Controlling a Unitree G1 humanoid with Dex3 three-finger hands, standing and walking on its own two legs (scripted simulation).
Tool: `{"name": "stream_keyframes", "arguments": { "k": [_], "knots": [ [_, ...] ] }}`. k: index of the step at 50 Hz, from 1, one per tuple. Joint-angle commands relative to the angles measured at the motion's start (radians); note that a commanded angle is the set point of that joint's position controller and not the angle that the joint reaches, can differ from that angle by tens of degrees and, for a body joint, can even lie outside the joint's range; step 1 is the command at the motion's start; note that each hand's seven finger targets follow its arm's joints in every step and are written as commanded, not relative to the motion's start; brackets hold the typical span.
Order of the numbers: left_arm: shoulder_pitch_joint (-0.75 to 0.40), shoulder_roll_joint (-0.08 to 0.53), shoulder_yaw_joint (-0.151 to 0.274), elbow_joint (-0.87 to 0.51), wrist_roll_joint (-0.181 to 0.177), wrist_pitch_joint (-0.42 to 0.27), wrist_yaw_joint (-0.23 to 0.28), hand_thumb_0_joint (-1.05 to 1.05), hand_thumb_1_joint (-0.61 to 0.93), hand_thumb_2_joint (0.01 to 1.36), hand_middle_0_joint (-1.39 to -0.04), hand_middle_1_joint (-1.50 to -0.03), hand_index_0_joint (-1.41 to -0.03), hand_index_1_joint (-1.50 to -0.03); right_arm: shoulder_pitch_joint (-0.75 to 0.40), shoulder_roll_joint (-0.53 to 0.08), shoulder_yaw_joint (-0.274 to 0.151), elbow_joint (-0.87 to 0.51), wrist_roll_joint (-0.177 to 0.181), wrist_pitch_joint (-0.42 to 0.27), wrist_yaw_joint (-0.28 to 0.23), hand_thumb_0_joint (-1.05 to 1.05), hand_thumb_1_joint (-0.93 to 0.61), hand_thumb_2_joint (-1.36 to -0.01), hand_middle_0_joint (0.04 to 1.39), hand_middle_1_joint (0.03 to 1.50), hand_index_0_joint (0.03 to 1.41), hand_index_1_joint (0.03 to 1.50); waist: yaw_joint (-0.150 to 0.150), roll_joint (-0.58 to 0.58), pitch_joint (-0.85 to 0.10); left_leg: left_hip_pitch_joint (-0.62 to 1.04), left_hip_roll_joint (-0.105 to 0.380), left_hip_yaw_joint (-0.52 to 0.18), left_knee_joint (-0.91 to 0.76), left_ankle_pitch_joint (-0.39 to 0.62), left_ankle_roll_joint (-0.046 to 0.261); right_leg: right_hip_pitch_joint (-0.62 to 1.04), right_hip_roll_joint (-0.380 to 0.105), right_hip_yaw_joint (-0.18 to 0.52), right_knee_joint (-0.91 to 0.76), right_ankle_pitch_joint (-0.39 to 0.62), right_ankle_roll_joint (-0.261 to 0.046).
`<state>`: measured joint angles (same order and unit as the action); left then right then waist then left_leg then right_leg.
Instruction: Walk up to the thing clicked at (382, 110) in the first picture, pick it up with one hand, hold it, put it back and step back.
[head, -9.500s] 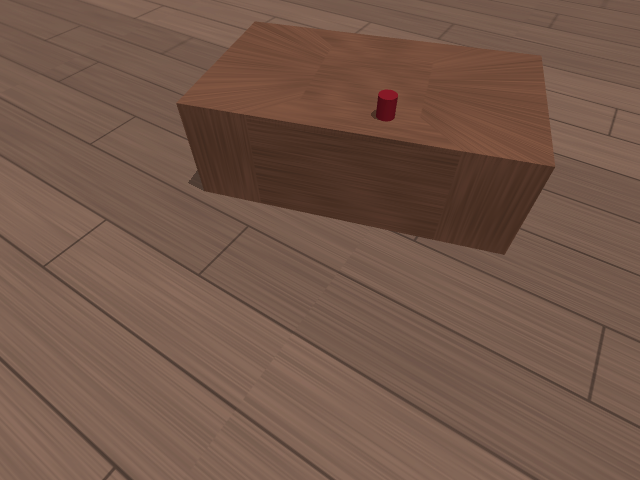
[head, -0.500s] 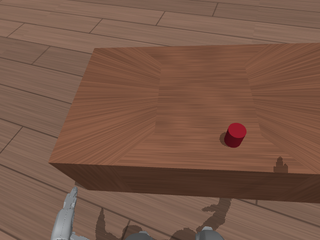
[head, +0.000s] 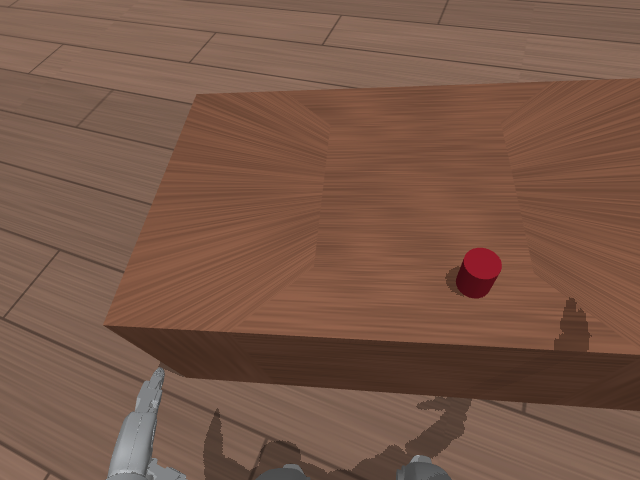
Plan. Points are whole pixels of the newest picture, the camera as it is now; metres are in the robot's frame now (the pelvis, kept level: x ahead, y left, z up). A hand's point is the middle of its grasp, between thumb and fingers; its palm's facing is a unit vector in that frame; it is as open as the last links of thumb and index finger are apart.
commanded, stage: go down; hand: right
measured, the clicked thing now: (477, 273) +0.50 -0.22 -0.24
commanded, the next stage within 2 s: approach in 0.58 s
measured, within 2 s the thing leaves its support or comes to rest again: neither
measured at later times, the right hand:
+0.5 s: hand out of the picture +0.37 -0.40 +0.06, palm faces +0.27 +0.96 -0.06, open 17.7 cm
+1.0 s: hand out of the picture +0.39 -0.38 +0.01, palm faces +0.26 +0.96 +0.03, open 17.7 cm
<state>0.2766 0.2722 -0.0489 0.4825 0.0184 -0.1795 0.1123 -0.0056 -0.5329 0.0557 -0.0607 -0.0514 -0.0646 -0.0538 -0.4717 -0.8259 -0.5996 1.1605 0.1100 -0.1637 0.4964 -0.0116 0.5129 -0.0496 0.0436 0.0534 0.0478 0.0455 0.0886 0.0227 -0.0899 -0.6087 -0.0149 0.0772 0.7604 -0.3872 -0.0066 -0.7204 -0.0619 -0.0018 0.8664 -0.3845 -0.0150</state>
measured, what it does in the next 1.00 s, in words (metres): stands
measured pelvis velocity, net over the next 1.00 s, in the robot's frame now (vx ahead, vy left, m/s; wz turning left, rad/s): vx -0.01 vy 0.00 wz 0.01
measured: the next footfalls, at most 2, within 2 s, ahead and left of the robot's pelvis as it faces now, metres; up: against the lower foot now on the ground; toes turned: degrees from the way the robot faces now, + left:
none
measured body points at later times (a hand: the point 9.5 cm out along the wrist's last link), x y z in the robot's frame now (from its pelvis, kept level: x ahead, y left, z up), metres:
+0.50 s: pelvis +0.00 +0.00 +0.00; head +0.08 -0.05 +0.44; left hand +0.15 +0.26 -0.05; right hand +0.35 -0.45 +0.07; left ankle -0.01 +0.13 -0.70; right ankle +0.02 -0.10 -0.70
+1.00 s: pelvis -0.01 +0.00 -0.03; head +0.11 -0.06 +0.40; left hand +0.17 +0.25 -0.06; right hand +0.37 -0.43 +0.01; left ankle -0.01 +0.13 -0.70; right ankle +0.02 -0.10 -0.70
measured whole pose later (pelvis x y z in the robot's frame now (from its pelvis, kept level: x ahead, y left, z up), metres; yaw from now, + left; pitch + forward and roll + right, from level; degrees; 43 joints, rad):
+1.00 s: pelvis -0.01 +0.00 -0.03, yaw +0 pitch +20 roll +5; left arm 0.28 0.28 -0.06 0.32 0.04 -0.21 0.07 -0.01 -0.56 0.06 -0.05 -0.03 -0.05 -0.05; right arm -0.60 -0.86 -0.68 1.30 0.22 -0.41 0.56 -0.01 0.60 -0.07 0.02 0.06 0.04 0.06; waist 0.15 0.04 -0.11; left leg -0.85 -0.01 0.09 0.96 -0.46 -0.01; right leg -0.96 -0.06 0.02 1.06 -0.45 -0.02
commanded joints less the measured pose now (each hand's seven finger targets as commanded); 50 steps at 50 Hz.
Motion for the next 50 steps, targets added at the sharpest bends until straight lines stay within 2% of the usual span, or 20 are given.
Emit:
{"name": "stream_keyframes", "arguments": {
  "k": [1,5,6,8,12,14,18,20,22,24,27,29,31,35,37,38,43,46,47,50],
  "knots": [
    [0.038,0.180,0.080,-0.120,0.000,-0.046,0.019,0.000,-0.553,0.058,-0.053,-0.052,-0.051,-0.055,-0.271,-0.408,-0.058,-0.172,0.032,-0.074,0.003,0.000,0.559,-0.056,0.035,0.055,0.038,0.055,-0.004,-0.236,-0.332,0.014,-0.026,-0.024,-0.070,0.234,0.037,0.357,0.007,0.058,-0.110,0.402,0.011],
    [0.024,0.178,0.072,-0.153,-0.002,-0.043,0.015,0.000,-0.556,0.057,-0.052,-0.052,-0.050,-0.054,-0.281,-0.437,-0.071,-0.167,0.029,-0.078,0.006,0.000,0.557,-0.050,0.039,0.052,0.041,0.052,-0.016,-0.237,-0.339,0.034,-0.022,-0.027,-0.067,0.250,0.038,0.336,0.012,0.054,-0.105,0.406,0.007],
    [0.009,0.181,0.077,-0.163,-0.002,-0.044,0.015,0.000,-0.548,0.054,-0.052,-0.053,-0.052,-0.053,-0.284,-0.408,-0.052,-0.143,0.032,-0.078,0.009,0.000,0.565,-0.051,0.037,0.053,0.040,0.054,0.000,-0.220,-0.314,0.017,-0.024,-0.025,-0.070,0.231,0.037,0.329,0.009,0.055,-0.110,0.375,0.006],
    [0.039,0.175,0.076,-0.120,0.001,-0.044,0.012,0.000,-0.549,0.054,-0.052,-0.052,-0.052,-0.053,-0.322,-0.437,-0.062,-0.152,0.030,-0.085,0.010,0.000,0.589,-0.054,0.033,0.057,0.039,0.057,0.003,-0.237,-0.298,0.005,-0.020,-0.030,-0.068,0.226,0.037,0.304,0.016,0.049,-0.107,0.321,0.002],
    [-0.008,0.189,0.085,-0.185,-0.002,-0.051,0.013,0.000,-0.550,0.055,-0.051,-0.052,-0.050,-0.053,-0.356,-0.459,-0.072,-0.172,0.029,-0.092,0.018,0.000,0.611,-0.054,0.027,0.059,0.036,0.059,0.002,-0.237,-0.364,0.022,-0.016,-0.034,-0.061,0.232,0.036,0.317,0.019,0.051,-0.099,0.306,-0.001],
    [0.024,0.180,0.076,-0.139,-0.001,-0.049,0.015,0.000,-0.551,0.056,-0.051,-0.051,-0.049,-0.053,-0.345,-0.455,-0.068,-0.137,0.031,-0.091,0.023,0.000,0.611,-0.054,0.029,0.058,0.036,0.059,0.002,-0.230,-0.324,-0.008,-0.019,-0.028,-0.056,0.211,0.036,0.298,0.018,0.054,-0.102,0.287,0.000],
    [0.015,0.184,0.071,-0.168,-0.001,-0.050,0.019,0.000,-0.562,0.064,-0.050,-0.048,-0.046,-0.053,-0.379,-0.490,-0.092,-0.156,0.031,-0.094,0.027,0.000,0.611,-0.058,0.029,0.059,0.036,0.059,-0.007,-0.253,-0.408,0.015,-0.017,-0.030,-0.043,0.252,0.037,0.335,0.016,0.059,-0.084,0.369,0.004],
    [0.033,0.158,0.045,-0.131,0.001,-0.043,0.015,0.000,-0.560,0.063,-0.050,-0.049,-0.046,-0.054,-0.344,-0.464,-0.073,-0.088,0.027,-0.087,0.033,0.000,0.606,-0.055,0.033,0.057,0.039,0.057,-0.001,-0.232,-0.354,-0.007,-0.020,-0.028,-0.041,0.255,0.036,0.300,0.018,0.059,-0.074,0.382,0.002],
    [-0.017,0.189,0.069,-0.195,0.001,-0.047,0.017,0.000,-0.556,0.059,-0.050,-0.049,-0.047,-0.052,-0.386,-0.507,-0.094,-0.137,0.023,-0.094,0.029,0.000,0.596,-0.053,0.035,0.056,0.040,0.056,-0.007,-0.250,-0.404,0.017,-0.017,-0.032,-0.044,0.260,0.038,0.314,0.018,0.058,-0.077,0.381,0.003],
    [-0.013,0.210,0.086,-0.211,0.001,-0.048,0.020,0.000,-0.558,0.061,-0.049,-0.048,-0.046,-0.052,-0.386,-0.503,-0.086,-0.105,0.026,-0.093,0.032,0.000,0.600,-0.056,0.034,0.058,0.040,0.058,0.002,-0.243,-0.361,0.004,-0.023,-0.024,-0.051,0.225,0.038,0.301,0.015,0.061,-0.092,0.334,0.007],
    [0.034,0.185,0.072,-0.173,0.002,-0.044,0.016,0.000,-0.555,0.058,-0.050,-0.048,-0.049,-0.050,-0.386,-0.516,-0.096,-0.101,0.027,-0.100,0.033,0.000,0.595,-0.062,0.031,0.060,0.039,0.060,0.003,-0.263,-0.339,-0.023,-0.023,-0.023,-0.053,0.200,0.038,0.309,0.013,0.062,-0.097,0.308,0.008],
    [0.005,0.209,0.096,-0.212,0.002,-0.051,0.018,0.000,-0.558,0.060,-0.051,-0.048,-0.048,-0.052,-0.404,-0.533,-0.107,-0.125,0.028,-0.106,0.032,0.000,0.611,-0.062,0.028,0.060,0.037,0.060,0.008,-0.246,-0.380,0.000,-0.019,-0.030,-0.050,0.226,0.037,0.307,0.019,0.058,-0.087,0.309,0.001],
    [0.039,0.161,0.052,-0.152,0.006,-0.046,0.013,0.000,-0.558,0.061,-0.052,-0.048,-0.049,-0.052,-0.398,-0.527,-0.106,-0.109,0.027,-0.105,0.035,0.000,0.611,-0.072,0.020,0.064,0.031,0.065,-0.002,-0.271,-0.345,-0.017,-0.019,-0.031,-0.046,0.219,0.039,0.284,0.021,0.056,-0.086,0.304,0.002],
    [-0.004,0.174,0.055,-0.209,0.003,-0.057,0.016,0.000,-0.565,0.055,-0.048,-0.037,-0.036,-0.048,-0.401,-0.504,-0.097,-0.109,0.042,-0.112,0.053,0.000,0.552,-0.068,0.035,0.058,0.043,0.058,0.013,-0.250,-0.390,-0.016,-0.023,-0.026,-0.037,0.234,0.035,0.308,0.015,0.063,-0.073,0.337,0.004],
    [0.018,0.163,0.046,-0.159,0.005,-0.053,0.016,0.000,-0.576,0.059,-0.045,-0.034,-0.030,-0.048,-0.393,-0.477,-0.091,-0.074,0.048,-0.117,0.060,0.000,0.590,-0.068,0.031,0.061,0.041,0.060,0.008,-0.247,-0.372,-0.036,-0.020,-0.029,-0.022,0.246,0.035,0.284,0.017,0.062,-0.056,0.359,0.003],
    [0.010,0.162,0.044,-0.163,0.005,-0.056,0.015,0.000,-0.572,0.057,-0.045,-0.035,-0.032,-0.049,-0.389,-0.448,-0.083,-0.046,0.061,-0.124,0.066,0.000,0.586,-0.066,0.032,0.060,0.042,0.060,0.021,-0.217,-0.345,-0.055,-0.023,-0.027,-0.017,0.241,0.033,0.253,0.017,0.065,-0.047,0.350,0.000],
    [-0.017,0.219,0.103,-0.250,0.012,-0.079,0.004,0.000,-0.585,0.066,-0.047,-0.036,-0.031,-0.053,-0.353,-0.353,-0.083,-0.003,0.107,-0.213,0.075,0.000,0.611,-0.070,0.027,0.062,0.043,0.062,0.064,-0.131,-0.359,-0.129,-0.024,-0.031,0.043,0.216,0.028,0.197,0.014,0.072,0.022,0.311,-0.011],
    [0.045,0.163,0.059,-0.265,0.015,-0.082,-0.017,0.000,-0.584,0.067,-0.046,-0.037,-0.030,-0.053,-0.329,-0.298,-0.098,0.018,0.137,-0.287,0.070,0.000,0.611,-0.069,0.022,0.064,0.042,0.063,0.067,-0.123,-0.350,-0.181,-0.027,-0.036,0.101,0.213,0.022,0.121,0.020,0.073,0.082,0.308,-0.014],
    [0.059,0.167,0.068,-0.294,0.016,-0.085,-0.021,0.000,-0.583,0.066,-0.045,-0.037,-0.030,-0.053,-0.316,-0.298,-0.109,0.015,0.149,-0.310,0.070,0.000,0.611,-0.061,0.028,0.061,0.045,0.060,0.072,-0.122,-0.358,-0.202,-0.032,-0.029,0.127,0.206,0.022,0.115,0.015,0.079,0.099,0.328,-0.008],
    [0.125,0.195,0.106,-0.386,0.029,-0.088,-0.032,0.000,-0.575,0.062,-0.045,-0.038,-0.031,-0.051,-0.317,-0.350,-0.165,-0.042,0.140,-0.369,0.054,0.000,0.611,-0.054,0.030,0.059,0.046,0.059,0.078,-0.185,-0.461,-0.248,-0.034,-0.037,0.201,0.239,0.022,0.125,0.017,0.078,0.178,0.426,-0.003]
  ]
}}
